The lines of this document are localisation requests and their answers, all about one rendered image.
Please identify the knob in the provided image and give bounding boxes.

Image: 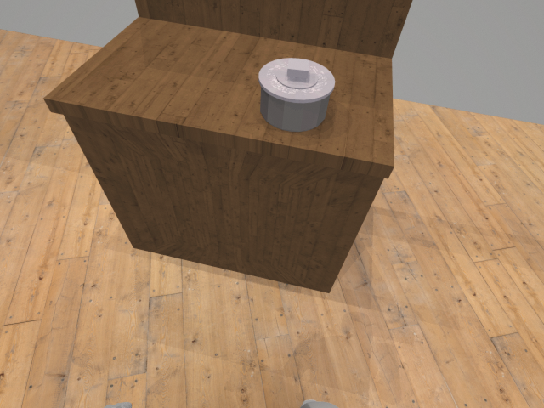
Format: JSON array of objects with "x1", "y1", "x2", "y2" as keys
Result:
[{"x1": 287, "y1": 59, "x2": 309, "y2": 78}]

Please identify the lid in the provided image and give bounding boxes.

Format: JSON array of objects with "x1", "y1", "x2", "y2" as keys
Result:
[{"x1": 258, "y1": 58, "x2": 335, "y2": 103}]

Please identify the pot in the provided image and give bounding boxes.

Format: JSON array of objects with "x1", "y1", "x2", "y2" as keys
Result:
[{"x1": 260, "y1": 87, "x2": 330, "y2": 132}]

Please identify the table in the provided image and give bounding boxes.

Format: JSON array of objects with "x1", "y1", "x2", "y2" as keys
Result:
[{"x1": 43, "y1": 0, "x2": 412, "y2": 293}]

